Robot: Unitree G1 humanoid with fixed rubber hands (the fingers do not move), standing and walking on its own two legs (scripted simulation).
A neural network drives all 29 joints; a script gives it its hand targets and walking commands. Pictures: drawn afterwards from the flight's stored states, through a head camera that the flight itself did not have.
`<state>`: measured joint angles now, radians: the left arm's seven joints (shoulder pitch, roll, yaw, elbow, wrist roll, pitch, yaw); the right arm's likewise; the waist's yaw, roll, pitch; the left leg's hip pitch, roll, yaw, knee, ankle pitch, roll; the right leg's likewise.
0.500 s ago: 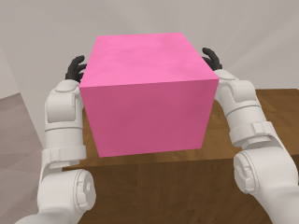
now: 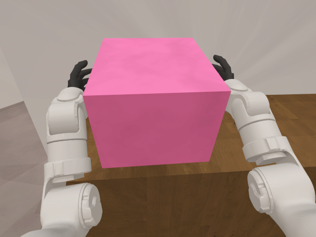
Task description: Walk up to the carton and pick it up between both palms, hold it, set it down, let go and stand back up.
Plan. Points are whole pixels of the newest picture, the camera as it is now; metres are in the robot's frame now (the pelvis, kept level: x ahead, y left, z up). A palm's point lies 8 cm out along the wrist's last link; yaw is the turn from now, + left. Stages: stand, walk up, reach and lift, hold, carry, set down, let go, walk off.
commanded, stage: hold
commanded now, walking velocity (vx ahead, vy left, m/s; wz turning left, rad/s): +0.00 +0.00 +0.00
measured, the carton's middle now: (152, 95) +0.40 +0.01 +0.24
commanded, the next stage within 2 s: none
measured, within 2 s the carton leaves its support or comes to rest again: neither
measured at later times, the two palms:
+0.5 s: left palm (83, 94) +0.36 +0.17 +0.27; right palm (230, 89) +0.36 -0.17 +0.28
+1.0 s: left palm (78, 94) +0.36 +0.18 +0.27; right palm (226, 87) +0.36 -0.16 +0.28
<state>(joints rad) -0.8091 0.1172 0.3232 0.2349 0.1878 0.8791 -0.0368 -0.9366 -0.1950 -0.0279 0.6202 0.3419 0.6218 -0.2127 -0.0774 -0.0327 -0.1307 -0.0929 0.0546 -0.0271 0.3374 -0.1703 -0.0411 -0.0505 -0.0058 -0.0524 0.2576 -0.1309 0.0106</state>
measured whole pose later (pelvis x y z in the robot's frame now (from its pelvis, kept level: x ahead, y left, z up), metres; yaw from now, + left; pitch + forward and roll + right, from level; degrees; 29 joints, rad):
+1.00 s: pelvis -0.01 +0.00 +0.00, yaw +0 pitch -4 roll -1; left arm -0.82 0.12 0.31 0.25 0.20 0.87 -0.04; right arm -0.95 -0.20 -0.04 0.64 0.33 0.63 -0.20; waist -0.09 -0.04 -0.14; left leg -0.11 0.05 -0.03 0.34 -0.16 -0.04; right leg -0.07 -0.01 -0.05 0.26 -0.12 0.01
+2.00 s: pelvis -0.01 +0.01 +0.00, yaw -1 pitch -4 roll -1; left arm -0.81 0.11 0.31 0.23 0.20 0.89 -0.04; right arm -0.95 -0.21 -0.02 0.63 0.34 0.66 -0.20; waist -0.08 -0.04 -0.14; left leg -0.11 0.05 -0.01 0.34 -0.17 -0.03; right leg -0.07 -0.01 -0.03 0.26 -0.12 0.01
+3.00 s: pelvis -0.01 +0.01 +0.00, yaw -1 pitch -4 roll -1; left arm -0.80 0.10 0.30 0.20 0.20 0.90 -0.02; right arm -0.93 -0.21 -0.04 0.61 0.35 0.67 -0.20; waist -0.08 -0.04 -0.14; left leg -0.11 0.05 -0.01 0.35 -0.17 -0.03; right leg -0.07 -0.01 -0.03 0.26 -0.12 0.01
